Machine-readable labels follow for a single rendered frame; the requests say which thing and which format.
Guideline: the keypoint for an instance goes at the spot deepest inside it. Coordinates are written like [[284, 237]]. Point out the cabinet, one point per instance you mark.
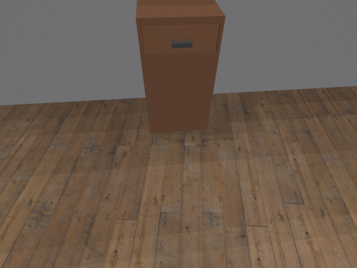
[[179, 85]]

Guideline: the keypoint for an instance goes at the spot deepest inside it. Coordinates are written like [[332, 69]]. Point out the handle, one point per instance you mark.
[[181, 44]]

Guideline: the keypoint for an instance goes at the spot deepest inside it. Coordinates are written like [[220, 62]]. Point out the drawer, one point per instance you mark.
[[158, 39]]

